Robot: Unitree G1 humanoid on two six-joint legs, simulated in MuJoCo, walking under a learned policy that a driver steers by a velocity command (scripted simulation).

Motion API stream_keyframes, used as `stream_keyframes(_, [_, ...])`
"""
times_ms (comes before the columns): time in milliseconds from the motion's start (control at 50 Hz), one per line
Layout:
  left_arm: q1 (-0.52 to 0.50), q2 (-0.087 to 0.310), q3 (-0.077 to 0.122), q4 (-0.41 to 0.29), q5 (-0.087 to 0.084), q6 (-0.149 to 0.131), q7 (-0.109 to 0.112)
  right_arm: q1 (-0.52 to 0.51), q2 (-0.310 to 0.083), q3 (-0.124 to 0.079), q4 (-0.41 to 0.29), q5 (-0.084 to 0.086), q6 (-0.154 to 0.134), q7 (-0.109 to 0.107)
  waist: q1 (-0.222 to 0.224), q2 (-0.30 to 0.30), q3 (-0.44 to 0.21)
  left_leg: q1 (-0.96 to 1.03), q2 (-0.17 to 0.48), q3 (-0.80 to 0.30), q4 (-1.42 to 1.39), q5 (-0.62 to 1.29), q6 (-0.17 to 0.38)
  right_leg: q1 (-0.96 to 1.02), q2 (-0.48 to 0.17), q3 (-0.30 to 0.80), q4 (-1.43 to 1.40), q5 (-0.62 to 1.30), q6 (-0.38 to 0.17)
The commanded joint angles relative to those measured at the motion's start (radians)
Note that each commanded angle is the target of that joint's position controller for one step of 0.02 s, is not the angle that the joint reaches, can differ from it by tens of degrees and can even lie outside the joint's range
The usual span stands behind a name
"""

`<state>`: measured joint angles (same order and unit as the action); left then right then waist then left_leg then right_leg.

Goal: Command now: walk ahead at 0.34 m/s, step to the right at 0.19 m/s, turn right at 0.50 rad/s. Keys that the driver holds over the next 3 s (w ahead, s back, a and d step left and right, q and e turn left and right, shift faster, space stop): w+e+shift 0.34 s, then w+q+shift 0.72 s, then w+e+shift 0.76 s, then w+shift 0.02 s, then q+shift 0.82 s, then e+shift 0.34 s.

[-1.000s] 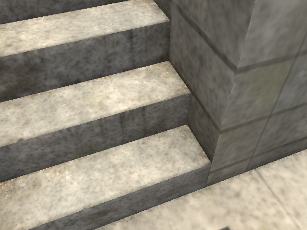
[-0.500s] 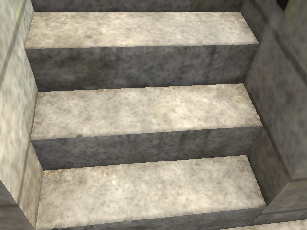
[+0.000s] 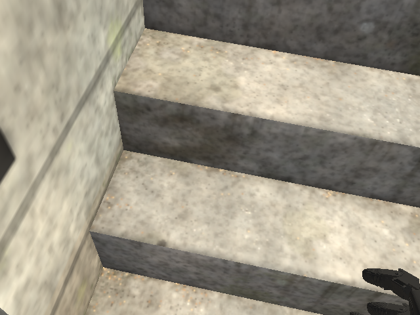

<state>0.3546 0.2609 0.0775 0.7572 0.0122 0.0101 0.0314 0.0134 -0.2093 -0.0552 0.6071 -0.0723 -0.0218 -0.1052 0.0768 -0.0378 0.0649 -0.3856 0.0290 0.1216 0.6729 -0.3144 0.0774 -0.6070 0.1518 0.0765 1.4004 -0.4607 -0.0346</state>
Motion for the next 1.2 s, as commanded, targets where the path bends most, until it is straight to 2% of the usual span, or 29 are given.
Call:
stream_keyframes(20, [-0.28, 0.041, 0.01, -0.247, 0.035, 0.034, 0.046, 0.206, -0.159, -0.038, -0.035, -0.006, 0.025, -0.009, -0.142, 0.142, -0.148, 0.392, 0.544, -0.333, -0.364, 0.489, 0.19, -0.495, -0.087, -0.034, 0.819, -0.098, 0.087])
stream_keyframes(60, [-0.278, 0.02, -0.007, -0.257, 0.043, 0.049, 0.009, 0.281, -0.095, -0.001, 0.017, 0.013, -0.003, 0.009, -0.133, 0.082, -0.032, 0.371, 0.372, -0.16, -0.366, 0.247, 0.063, -0.584, -0.101, -0.022, 0.804, -0.076, 0.059])
stream_keyframes(100, [-0.326, -0.091, -0.034, -0.317, 0.031, 0.068, -0.008, 0.368, -0.164, -0.016, 0.091, 0.007, -0.035, 0.026, -0.113, 0.13, 0.044, 0.365, 0.345, -0.103, -0.409, 0.238, 0.038, -0.69, -0.095, -0.036, 0.942, -0.11, 0.026])
stream_keyframes(180, [-0.334, -0.114, -0.04, -0.374, 0.024, 0.101, -0.002, 0.323, -0.166, -0.015, 0.142, 0.005, -0.064, 0.048, -0.043, 0.175, 0.021, 0.326, 0.336, -0.002, -0.468, 0.317, 0.024, -0.662, -0.105, -0.091, 0.919, -0.046, 0.013])
stream_keyframes(280, [-0.557, -0.131, -0.065, -0.491, 0.064, 0.096, 0.009, 0.331, -0.169, -0.022, 0.187, 0.001, -0.074, 0.063, -0.062, 0.169, -0.039, 0.512, 0.324, 0.089, -0.53, 0.32, 0.028, -0.758, -0.225, -0.105, 0.518, -0.091, -0.007])
stream_keyframes(300, [-0.572, -0.118, -0.063, -0.516, 0.059, 0.099, 0.014, 0.317, -0.167, -0.018, 0.197, 0.016, -0.073, 0.066, -0.062, 0.235, -0.057, 0.513, 0.291, 0.135, -0.559, 0.398, 0.032, -0.674, -0.245, -0.135, 0.383, -0.111, -0.013])
stream_keyframes(320, [-0.4, -0.049, -0.05, -0.465, 0.01, 0.101, 0.021, 0.127, -0.184, -0.012, 0.072, 0.043, -0.05, 0.098, 0.002, 0.228, -0.109, 0.249, 0.216, 0.226, -0.65, 0.45, 0.1, -0.166, -0.205, -0.187, -0.151, -0.284, -0.031])
stream_keyframes(360, [-0.096, -0.001, 0.008, -0.321, -0.031, 0.111, 0.041, 0.335, -0.3, -0.025, 0.133, 0.07, -0.037, 0.101, 0.067, 0.199, -0.401, 0.229, 0.279, 0.191, -0.231, 1.273, 0.182, 0.438, 0.05, -0.286, -0.137, -0.244, -0.069])
stream_keyframes(380, [0.016, 0.012, 0.026, -0.305, -0.026, 0.1, 0.047, 0.335, -0.346, -0.025, 0.134, 0.096, -0.058, 0.139, 0.177, 0.151, -0.468, 0.115, 0.267, 0.137, 0.066, 1.129, 0.133, 0.561, 0.03, -0.053, -0.387, -0.081, -0.086])
stream_keyframes(400, [0.081, 0.201, 0.077, -0.266, -0.003, 0.099, 0.081, 0.281, -0.273, -0.021, -0.012, 0.106, -0.072, 0.201, 0.168, -0.274, -0.577, -0.198, 0.007, 0.002, 0.448, 0.176, 0.021, 0.72, -0.317, 0.856, -0.943, -0.399, -0.152])
stream_keyframes(420, [0.008, 0.221, 0.096, -0.281, -0.01, 0.107, 0.111, 0.312, -0.186, -0.022, -0.007, 0.04, -0.084, 0.231, 0.074, -0.129, -0.604, -0.218, -0.04, -0.304, 0.867, 0.224, -0.018, 0.629, -0.408, 1.206, -1.159, -0.708, -0.099])
stream_keyframes(460, [-0.216, 0.122, 0.054, -0.242, 0.046, 0.067, 0.101, 0.216, -0.011, 0.005, -0.066, 0.057, -0.058, 0.2, -0.054, -0.027, -0.292, -0.41, -0.068, -0.34, 1.379, 0.35, -0.083, 0.305, -0.378, 0.892, -1.047, -0.402, -0.091])
stream_keyframes(500, [-0.231, 0.016, 0.023, -0.128, 0.058, -0.011, 0.073, 0.184, 0.038, 0.017, -0.065, 0.041, -0.029, 0.154, -0.091, 0.049, -0.084, -0.51, -0.143, -0.388, 1.537, 0.401, -0.06, 0.167, -0.344, 0.441, -0.768, 0.052, -0.114])
stream_keyframes(580, [-0.096, 0.011, 0.028, -0.018, 0.048, -0.077, 0.076, 0.202, -0.013, -0.003, -0.055, 0.025, -0.008, 0.137, -0.096, -0.051, -0.109, -0.748, -0.143, -0.417, 1.666, 0.076, -0.053, 0.433, -0.436, 0.16, -0.805, 0.674, -0.126])
stream_keyframes(720, [0.037, 0.03, -0.003, 0.112, 0.057, -0.123, 0.05, -0.101, 0.093, 0.045, -0.156, 0.048, 0.079, 0.098, -0.087, -0.016, 0.046, -1.022, -0.097, -0.277, 1.749, -0.052, 0.009, 0.386, -0.462, -0.12, -1.102, 0.415, -0.058])
stream_keyframes(760, [0.003, 0.059, 0.002, 0.099, 0.06, -0.121, 0.051, -0.176, 0.045, 0.04, -0.206, 0.055, 0.097, 0.119, -0.087, -0.045, 0.035, -0.89, -0.059, -0.149, 1.465, -0.03, -0.005, 0.345, -0.426, -0.205, -1.217, 0.39, -0.048])
stream_keyframes(800, [-0.01, 0.131, 0.01, 0.094, 0.026, -0.101, 0.075, -0.206, 0.106, 0.087, -0.214, 0.074, 0.116, 0.142, -0.065, -0.075, -0.015, -0.749, 0.029, -0.002, 1.144, -0.144, 0.04, 0.428, -0.438, -0.291, -1.44, 0.515, -0.071])
stream_keyframes(820, [-0.071, 0.153, 0.008, 0.071, -0.01, -0.089, 0.076, -0.187, 0.121, 0.093, -0.189, 0.12, 0.134, 0.134, -0.093, -0.059, 0.011, -0.465, 0.014, 0.066, 0.805, -0.217, 0.058, 0.318, -0.368, -0.385, -1.392, 0.82, -0.076])
stream_keyframes(840, [-0.016, 0.179, 0.005, 0.043, -0.05, -0.083, 0.088, -0.111, 0.073, 0.075, -0.15, 0.123, 0.149, 0.125, -0.067, -0.066, -0.092, -0.277, -0.1, 0.177, 0.691, -0.342, 0.058, 0.396, -0.424, -0.335, -1.241, 1.566, -0.149])
stream_keyframes(860, [-0.063, 0.251, 0.021, 0.02, -0.048, -0.093, 0.071, 0.169, 0.032, 0.049, -0.091, 0.087, 0.156, 0.112, -0.185, -0.168, -0.242, -0.134, -0.118, 0.159, 0.764, -0.366, 0.084, 0.502, -0.535, -0.3, -0.97, 2.152, -0.168])
stream_keyframes(880, [-0.132, 0.288, 0.032, -0.011, -0.073, -0.097, 0.035, 0.401, -0.065, 0.02, -0.043, 0.077, 0.14, 0.116, -0.259, -0.211, -0.428, 0.048, -0.189, 0.037, 0.649, -0.428, 0.105, 0.559, -0.548, -0.271, -0.689, 2.235, -0.175])
stream_keyframes(900, [-0.112, 0.304, 0.047, -0.022, -0.059, -0.088, 0.0, 0.411, -0.157, -0.016, -0.056, 0.068, 0.105, 0.141, -0.262, -0.187, -0.481, 0.121, -0.257, -0.087, 0.37, -0.448, 0.108, 0.557, -0.504, -0.235, -0.439, 2.001, -0.173])
stream_keyframes(920, [-0.162, 0.19, 0.032, -0.107, -0.021, -0.101, -0.052, 0.288, -0.243, -0.056, -0.045, 0.087, 0.087, 0.128, -0.199, 0.117, -0.376, 0.189, -0.107, -0.606, 0.005, -0.649, 0.191, 0.138, -0.254, -0.192, -0.132, 0.874, -0.089])
stream_keyframes(940, [-0.258, 0.065, 0.008, -0.223, 0.025, -0.109, -0.062, 0.183, -0.302, -0.097, -0.095, 0.054, 0.095, 0.106, -0.158, 0.239, -0.395, 0.238, 0.067, -1.123, -0.287, -0.934, 0.264, -0.167, -0.086, 0.001, 0.377, 0.387, -0.032])
stream_keyframes(980, [-0.325, -0.072, -0.034, -0.288, 0.075, -0.09, -0.042, 0.127, -0.168, -0.063, -0.061, 0.031, 0.074, 0.074, -0.106, 0.176, -0.244, 0.01, 0.009, -1.002, -0.299, -0.672, 0.14, -0.262, -0.11, 0.084, 0.648, 0.422, -0.028])
stream_keyframes(1000, [-0.229, -0.089, -0.052, -0.251, 0.096, -0.1, -0.036, 0.145, -0.081, -0.05, -0.003, 0.02, 0.039, 0.066, -0.05, -0.141, -0.123, -0.082, 0.033, -1.075, -0.265, -0.59, 0.005, -0.341, -0.144, 0.138, 0.675, 0.535, -0.005])
stream_keyframes(1040, [-0.155, -0.115, -0.071, -0.245, 0.089, -0.073, -0.031, 0.128, -0.049, -0.036, 0.053, 0.031, -0.012, 0.076, 0.015, -0.079, -0.007, -0.212, -0.054, -0.825, -0.168, -0.353, -0.055, -0.365, -0.152, 0.11, 0.654, 0.55, 0.005])
stream_keyframes(1140, [-0.305, -0.157, -0.098, -0.224, 0.037, -0.072, 0.012, 0.4, -0.001, -0.012, 0.208, 0.026, -0.079, 0.069, -0.104, 0.063, -0.049, 0.077, -0.003, -0.48, -0.151, 0.481, -0.048, -0.693, -0.124, -0.05, 0.841, 0.331, 0.0])
stream_keyframes(1200, [-0.465, -0.207, -0.117, -0.252, 0.019, -0.066, 0.02, 0.5, -0.018, -0.025, 0.262, 0.038, -0.111, 0.07, -0.148, 0.081, -0.004, 0.091, 0.016, -0.423, -0.223, 0.316, -0.074, -0.84, -0.088, -0.069, 0.8, 0.271, -0.023])
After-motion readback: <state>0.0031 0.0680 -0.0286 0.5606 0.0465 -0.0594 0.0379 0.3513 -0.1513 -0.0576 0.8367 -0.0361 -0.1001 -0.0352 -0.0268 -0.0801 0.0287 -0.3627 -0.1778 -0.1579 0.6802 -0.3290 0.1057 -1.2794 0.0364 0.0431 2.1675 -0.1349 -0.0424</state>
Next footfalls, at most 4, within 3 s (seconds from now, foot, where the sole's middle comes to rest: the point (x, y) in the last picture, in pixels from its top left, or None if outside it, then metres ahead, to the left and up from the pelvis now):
0.36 right None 0.24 -0.27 -0.55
0.88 left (258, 215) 0.56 -0.06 -0.35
1.50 right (322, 92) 0.77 -0.17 -0.14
1.82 left None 1.02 -0.06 0.06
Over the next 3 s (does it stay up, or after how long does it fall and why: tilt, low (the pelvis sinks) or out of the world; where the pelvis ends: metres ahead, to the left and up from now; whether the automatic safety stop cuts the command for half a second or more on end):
stays up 1.25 -0.25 1.05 its command is cut before an obstacle from the start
